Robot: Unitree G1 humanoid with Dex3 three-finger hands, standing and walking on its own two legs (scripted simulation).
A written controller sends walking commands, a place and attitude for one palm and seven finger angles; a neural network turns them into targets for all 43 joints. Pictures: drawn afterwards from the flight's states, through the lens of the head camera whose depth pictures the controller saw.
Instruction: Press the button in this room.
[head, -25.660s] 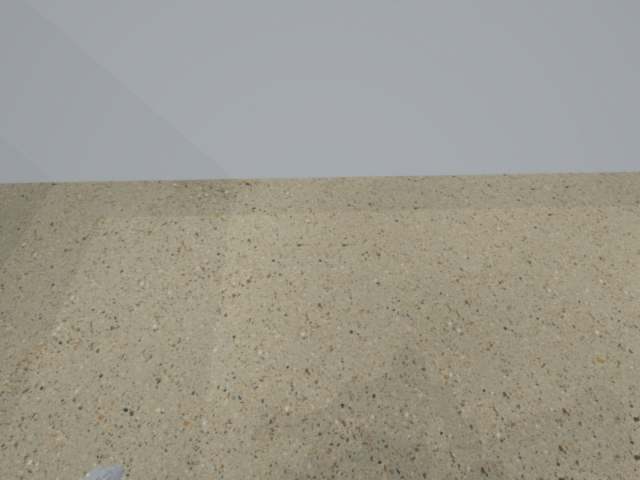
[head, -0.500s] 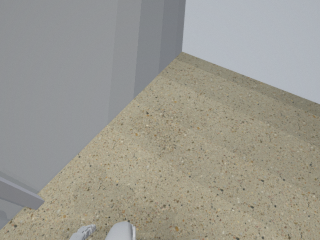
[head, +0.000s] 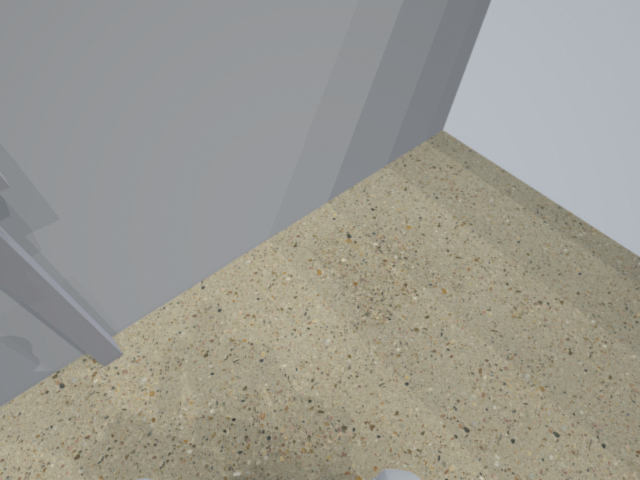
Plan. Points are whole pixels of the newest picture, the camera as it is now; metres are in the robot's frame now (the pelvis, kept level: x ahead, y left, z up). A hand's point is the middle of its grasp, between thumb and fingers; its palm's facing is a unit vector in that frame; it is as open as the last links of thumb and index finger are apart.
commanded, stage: turn to face it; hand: left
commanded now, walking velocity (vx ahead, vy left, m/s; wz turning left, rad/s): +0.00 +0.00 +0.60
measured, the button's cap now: out of the picture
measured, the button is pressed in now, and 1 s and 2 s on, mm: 0 0 0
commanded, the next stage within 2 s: take the last steps up to it in 1.04 s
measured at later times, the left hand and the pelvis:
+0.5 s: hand out of the picture -0.04 +0.15 -0.16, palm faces +0.34 -0.91 -0.25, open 7.4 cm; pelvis -0.03 -0.05 +0.00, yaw +20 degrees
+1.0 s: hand out of the picture -0.08 +0.18 -0.16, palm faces +0.52 -0.81 -0.26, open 7.4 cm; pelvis -0.05 -0.04 -0.01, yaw +31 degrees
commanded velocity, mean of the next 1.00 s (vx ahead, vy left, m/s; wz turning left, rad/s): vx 0.00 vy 0.00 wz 0.46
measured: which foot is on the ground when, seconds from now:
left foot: down 0.00-0.16, up 0.18-0.58, down 0.60-1.00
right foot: up 0.00-0.14, down 0.16-0.60, up 0.62-1.00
